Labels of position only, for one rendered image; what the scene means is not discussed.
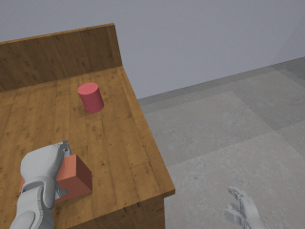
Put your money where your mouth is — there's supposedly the sponge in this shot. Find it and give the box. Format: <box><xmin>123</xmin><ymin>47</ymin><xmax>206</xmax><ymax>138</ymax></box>
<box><xmin>18</xmin><ymin>154</ymin><xmax>92</xmax><ymax>203</ymax></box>

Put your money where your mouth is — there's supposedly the left robot hand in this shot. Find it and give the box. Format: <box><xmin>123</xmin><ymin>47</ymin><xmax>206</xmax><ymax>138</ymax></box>
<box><xmin>20</xmin><ymin>140</ymin><xmax>72</xmax><ymax>199</ymax></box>

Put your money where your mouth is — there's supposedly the robot left forearm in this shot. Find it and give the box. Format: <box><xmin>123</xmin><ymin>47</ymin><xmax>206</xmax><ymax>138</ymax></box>
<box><xmin>10</xmin><ymin>177</ymin><xmax>56</xmax><ymax>229</ymax></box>

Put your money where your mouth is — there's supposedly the robot right forearm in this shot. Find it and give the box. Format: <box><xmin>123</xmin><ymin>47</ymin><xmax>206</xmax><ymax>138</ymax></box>
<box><xmin>244</xmin><ymin>217</ymin><xmax>270</xmax><ymax>229</ymax></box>

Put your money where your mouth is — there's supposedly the right robot hand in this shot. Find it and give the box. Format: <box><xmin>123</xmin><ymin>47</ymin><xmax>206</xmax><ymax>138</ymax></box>
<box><xmin>225</xmin><ymin>186</ymin><xmax>261</xmax><ymax>229</ymax></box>

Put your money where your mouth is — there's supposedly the table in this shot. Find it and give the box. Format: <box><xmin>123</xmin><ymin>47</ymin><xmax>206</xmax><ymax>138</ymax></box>
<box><xmin>0</xmin><ymin>23</ymin><xmax>175</xmax><ymax>229</ymax></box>

